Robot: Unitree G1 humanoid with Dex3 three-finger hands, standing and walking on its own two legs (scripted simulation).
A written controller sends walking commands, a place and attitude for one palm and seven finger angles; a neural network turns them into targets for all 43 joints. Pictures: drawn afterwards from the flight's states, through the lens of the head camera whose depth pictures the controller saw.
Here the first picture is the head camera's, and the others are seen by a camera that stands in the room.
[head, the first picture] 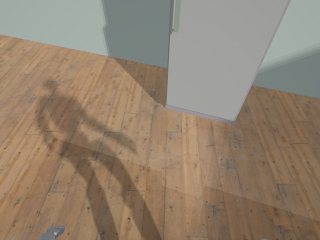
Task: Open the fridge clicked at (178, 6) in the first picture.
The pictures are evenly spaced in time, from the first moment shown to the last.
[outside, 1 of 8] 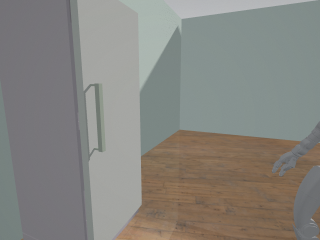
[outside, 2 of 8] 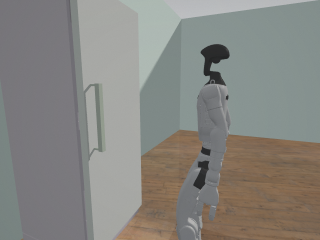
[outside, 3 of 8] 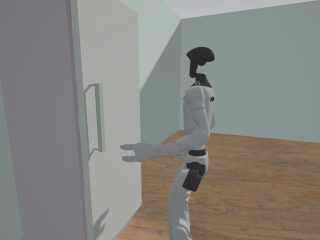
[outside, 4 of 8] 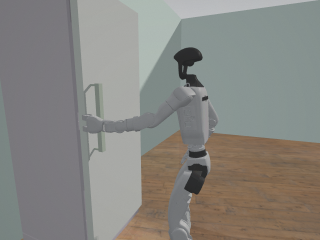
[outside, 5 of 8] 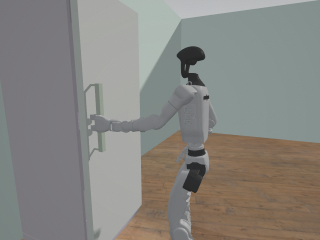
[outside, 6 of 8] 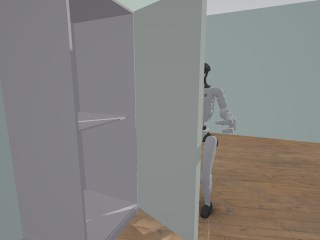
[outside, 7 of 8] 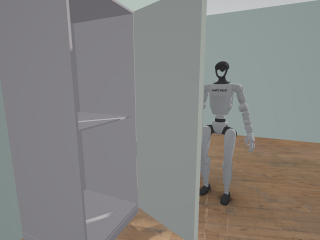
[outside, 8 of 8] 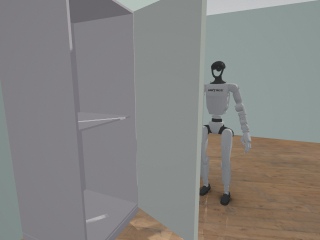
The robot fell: no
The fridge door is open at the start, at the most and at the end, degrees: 0 76 68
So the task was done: yes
